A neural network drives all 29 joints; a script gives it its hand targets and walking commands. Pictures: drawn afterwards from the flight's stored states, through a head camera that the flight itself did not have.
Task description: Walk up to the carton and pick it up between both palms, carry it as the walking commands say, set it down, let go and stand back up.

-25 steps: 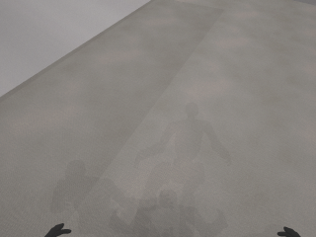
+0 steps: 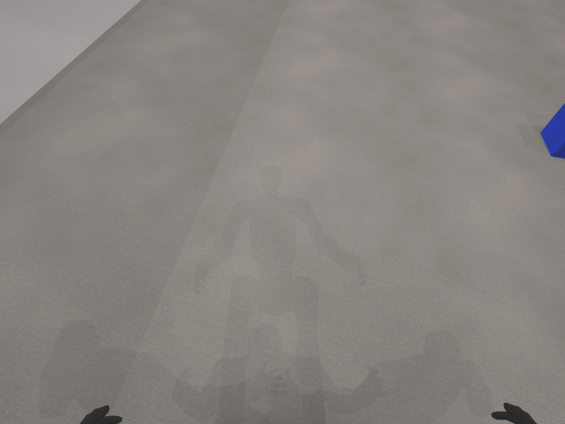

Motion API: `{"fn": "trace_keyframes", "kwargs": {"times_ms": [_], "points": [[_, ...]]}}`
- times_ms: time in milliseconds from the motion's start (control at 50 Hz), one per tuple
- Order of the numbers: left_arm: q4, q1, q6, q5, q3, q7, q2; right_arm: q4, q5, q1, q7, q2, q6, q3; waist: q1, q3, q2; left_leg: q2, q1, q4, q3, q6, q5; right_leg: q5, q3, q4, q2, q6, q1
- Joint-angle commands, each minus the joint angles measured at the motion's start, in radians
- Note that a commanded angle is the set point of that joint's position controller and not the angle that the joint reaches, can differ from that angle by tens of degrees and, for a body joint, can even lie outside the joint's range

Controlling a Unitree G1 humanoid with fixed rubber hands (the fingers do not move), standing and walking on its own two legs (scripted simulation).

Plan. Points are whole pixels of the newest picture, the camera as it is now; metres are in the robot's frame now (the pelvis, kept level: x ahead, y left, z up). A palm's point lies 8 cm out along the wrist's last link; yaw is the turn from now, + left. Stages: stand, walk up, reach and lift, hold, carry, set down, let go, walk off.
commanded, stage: walk up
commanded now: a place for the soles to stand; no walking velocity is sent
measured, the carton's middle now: out of the picture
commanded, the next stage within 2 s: none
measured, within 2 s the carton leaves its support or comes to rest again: neither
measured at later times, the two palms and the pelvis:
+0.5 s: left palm (181, 249) +0.44 +0.20 -0.10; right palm (538, 345) +0.26 -0.40 -0.07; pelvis +0.25 -0.06 +0.00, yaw -13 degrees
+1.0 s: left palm (264, 154) +0.72 +0.05 -0.10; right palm (560, 275) +0.39 -0.51 -0.07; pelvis +0.47 -0.17 +0.00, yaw -23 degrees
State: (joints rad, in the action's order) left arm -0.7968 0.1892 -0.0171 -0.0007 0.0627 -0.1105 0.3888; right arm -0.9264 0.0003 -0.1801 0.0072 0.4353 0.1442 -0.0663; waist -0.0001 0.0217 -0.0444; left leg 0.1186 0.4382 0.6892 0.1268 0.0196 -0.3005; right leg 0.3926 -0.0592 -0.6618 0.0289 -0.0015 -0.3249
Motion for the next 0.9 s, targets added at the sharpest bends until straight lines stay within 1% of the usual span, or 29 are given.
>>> {"fn": "trace_keyframes", "kwargs": {"times_ms": [0,20,40,80,100,160,200,260,280,300,320,340,360,380,420,460,500,520,540,560,580,600,620,660,720,780,840,860,880], "points": [[0.198,-0.287,0.033,-0.079,0.059,0.006,0.171,-0.01,-0.012,-0.341,-0.054,0.485,0.027,-0.141,0.187,-0.267,0.234,0.549,-0.809,-0.495,-0.598,-0.245,-0.091,0.106,-0.069,-0.419,-0.05,0.028,-0.667],[0.185,-0.266,0.032,-0.08,0.073,-0.002,0.247,0.014,-0.002,-0.25,-0.051,0.462,0.026,-0.136,0.143,-0.211,0.127,0.548,-0.717,-0.459,-0.556,-0.28,-0.117,0.044,-0.071,-0.448,-0.118,0.016,-0.632],[0.156,-0.265,0.037,-0.064,0.072,-0.013,0.264,0.019,-0.003,-0.213,-0.043,0.387,0.026,-0.122,0.123,-0.147,0.064,0.464,-0.68,-0.419,-0.399,-0.256,-0.017,-0.032,-0.041,-0.437,-0.138,0.014,-0.611],[0.126,-0.253,0.044,-0.044,0.065,-0.027,0.194,0.013,-0.024,-0.227,-0.041,0.306,0.022,-0.105,0.115,-0.093,0.127,0.325,-0.703,-0.373,-0.139,-0.18,0.341,-0.066,-0.008,-0.364,-0.136,-0.005,-0.577],[0.123,-0.259,0.045,-0.037,0.06,-0.031,0.178,0.016,-0.023,-0.231,-0.041,0.303,0.02,-0.101,0.118,-0.081,0.16,0.289,-0.684,-0.366,-0.074,-0.163,0.443,-0.081,0.009,-0.33,-0.132,-0.011,-0.551],[0.132,-0.321,0.037,-0.027,0.053,-0.041,0.171,0.035,-0.023,-0.208,-0.034,0.313,0.017,-0.1,0.109,-0.013,0.175,0.277,-0.595,-0.404,0.009,-0.184,0.515,-0.087,0.071,-0.184,-0.14,-0.017,-0.476],[0.118,-0.322,0.034,-0.025,0.054,-0.051,0.169,0.053,-0.023,-0.157,-0.028,0.323,0.018,-0.098,0.079,0.014,0.174,0.264,-0.52,-0.423,0.065,-0.188,0.527,-0.118,0.109,-0.054,-0.142,-0.01,-0.368],[0.041,-0.125,0.04,-0.023,0.081,-0.045,0.202,0.08,-0.011,-0.058,-0.018,0.327,0.007,-0.079,-0.053,-0.076,0.165,0.203,-0.37,-0.224,0.147,-0.157,0.643,-0.194,0.207,0.115,-0.054,0.03,0.015],[0.008,-0.027,0.042,-0.031,0.102,-0.031,0.236,0.084,-0.005,-0.054,-0.017,0.312,0.006,-0.071,-0.12,-0.143,0.1,0.165,-0.317,-0.018,0.167,-0.132,0.703,-0.189,0.2,0.158,-0.003,0.076,0.166],[-0.034,0.132,0.042,-0.041,0.134,-0.012,0.309,0.102,-0.002,-0.052,-0.019,0.288,0.009,-0.063,-0.212,-0.26,-0.032,0.106,-0.13,0.312,0.166,-0.085,0.6,-0.156,0.056,0.169,-0.001,0.163,0.425],[-0.034,0.176,0.043,-0.041,0.157,0.014,0.391,0.14,0.001,-0.052,-0.017,0.209,0.02,-0.033,-0.214,-0.275,-0.258,-0.038,0.195,0.552,0.107,-0.051,0.036,-0.194,-0.345,0.214,-0.191,0.26,0.611],[-0.006,0.113,0.039,-0.018,0.158,0.029,0.437,0.166,0.009,-0.041,-0.019,0.215,0.031,-0.026,-0.165,-0.226,-0.327,-0.12,0.411,0.627,0.004,-0.05,-0.28,-0.293,-0.69,0.353,-0.28,0.371,0.658],[-0.011,0.091,0.036,0.002,0.14,0.034,0.374,0.16,0.012,0.009,-0.02,0.257,0.035,-0.035,-0.154,-0.174,-0.136,-0.043,0.38,0.597,-0.104,-0.049,-0.225,-0.452,-0.619,0.295,-0.291,0.403,0.601],[0.003,0.03,0.036,0.006,0.117,0.042,0.327,0.152,0.023,0.026,-0.018,0.246,0.045,-0.029,-0.123,-0.133,-0.093,-0.017,0.385,0.517,-0.109,-0.041,-0.179,-0.599,-0.462,0.247,-0.262,0.378,0.539],[0.023,-0.019,0.047,-0.005,0.093,0.046,0.293,0.102,0.02,-0.026,-0.009,0.24,0.042,-0.032,-0.07,-0.103,-0.1,0.009,0.278,0.231,-0.112,-0.028,-0.176,-0.634,-0.287,0.211,-0.209,0.31,0.387],[0.036,-0.042,0.042,-0.017,0.084,0.029,0.287,0.078,0.012,-0.062,-0.012,0.253,0.034,-0.043,-0.055,-0.091,-0.141,-0.022,0.125,0.051,-0.064,-0.024,-0.246,-0.574,-0.282,0.235,-0.21,0.288,0.197],[0.057,-0.08,0.038,-0.028,0.084,0.019,0.284,0.043,0.002,-0.134,-0.017,0.235,0.032,-0.046,-0.021,-0.131,-0.163,-0.06,-0.064,-0.113,-0.003,-0.02,-0.069,-0.496,-0.251,0.202,-0.194,0.265,0.074],[0.085,-0.163,0.038,-0.029,0.074,0.016,0.254,0.001,-0.003,-0.235,-0.019,0.227,0.038,-0.053,0.055,-0.171,-0.128,-0.04,-0.332,-0.24,-0.007,-0.045,0.126,-0.391,-0.167,0.1,-0.151,0.211,-0.13],[0.138,-0.248,0.049,-0.033,0.055,0.015,0.161,-0.046,-0.018,-0.369,-0.029,0.312,0.039,-0.096,0.151,-0.261,0.141,0.129,-0.642,-0.334,-0.226,-0.118,0.086,-0.225,-0.03,-0.164,-0.044,0.123,-0.427],[0.165,-0.275,0.056,-0.059,0.042,0.016,0.107,-0.038,-0.031,-0.407,-0.042,0.433,0.04,-0.129,0.183,-0.25,0.31,0.447,-0.73,-0.48,-0.546,-0.209,-0.096,0.109,0.017,-0.345,0.002,0.056,-0.644],[0.158,-0.252,0.048,-0.083,0.058,0.015,0.194,-0.012,-0.015,-0.326,-0.049,0.489,0.037,-0.136,0.168,-0.23,0.198,0.544,-0.663,-0.51,-0.678,-0.288,-0.241,0.101,-0.082,-0.422,-0.076,0.031,-0.617],[0.131,-0.233,0.047,-0.076,0.073,0.004,0.266,0.008,-0.006,-0.234,-0.043,0.449,0.04,-0.126,0.117,-0.154,0.087,0.512,-0.573,-0.459,-0.58,-0.3,-0.236,0.033,-0.083,-0.447,-0.133,0.025,-0.58],[0.105,-0.214,0.054,-0.052,0.072,-0.006,0.261,0.015,-0.014,-0.204,-0.037,0.378,0.04,-0.112,0.095,-0.109,0.068,0.427,-0.581,-0.432,-0.426,-0.28,-0.159,0.011,-0.048,-0.403,-0.132,0.025,-0.576],[0.074,-0.187,0.059,-0.041,0.065,-0.018,0.204,0.02,-0.025,-0.207,-0.035,0.321,0.036,-0.098,0.096,-0.082,0.135,0.314,-0.626,-0.418,-0.213,-0.214,0.081,-0.019,-0.026,-0.333,-0.132,-0.003,-0.554],[0.085,-0.249,0.05,-0.032,0.065,-0.023,0.201,0.033,-0.021,-0.214,-0.032,0.341,0.033,-0.097,0.099,-0.019,0.183,0.316,-0.544,-0.4,-0.135,-0.226,0.35,-0.035,0.019,-0.261,-0.155,-0.024,-0.5],[0.08,-0.262,0.046,-0.028,0.064,-0.036,0.188,0.057,-0.022,-0.143,-0.027,0.346,0.034,-0.094,0.064,0.015,0.206,0.287,-0.467,-0.431,-0.031,-0.217,0.39,-0.1,0.055,-0.079,-0.167,-0.011,-0.38],[0.006,-0.082,0.049,-0.021,0.089,-0.034,0.206,0.078,-0.016,-0.028,-0.019,0.335,0.02,-0.071,-0.06,-0.059,0.206,0.219,-0.294,-0.253,0.097,-0.164,0.492,-0.21,0.179,0.088,-0.091,0.017,0.005],[-0.027,0.009,0.051,-0.028,0.111,-0.021,0.248,0.079,-0.012,-0.032,-0.018,0.311,0.016,-0.06,-0.123,-0.116,0.113,0.167,-0.234,-0.045,0.127,-0.134,0.553,-0.193,0.191,0.125,-0.029,0.05,0.162],[-0.068,0.159,0.053,-0.039,0.144,-0.002,0.322,0.086,-0.01,-0.062,-0.02,0.274,0.014,-0.05,-0.205,-0.212,-0.073,0.098,-0.057,0.31,0.125,-0.085,0.47,-0.085,0.026,0.17,-0.037,0.124,0.396]]}}
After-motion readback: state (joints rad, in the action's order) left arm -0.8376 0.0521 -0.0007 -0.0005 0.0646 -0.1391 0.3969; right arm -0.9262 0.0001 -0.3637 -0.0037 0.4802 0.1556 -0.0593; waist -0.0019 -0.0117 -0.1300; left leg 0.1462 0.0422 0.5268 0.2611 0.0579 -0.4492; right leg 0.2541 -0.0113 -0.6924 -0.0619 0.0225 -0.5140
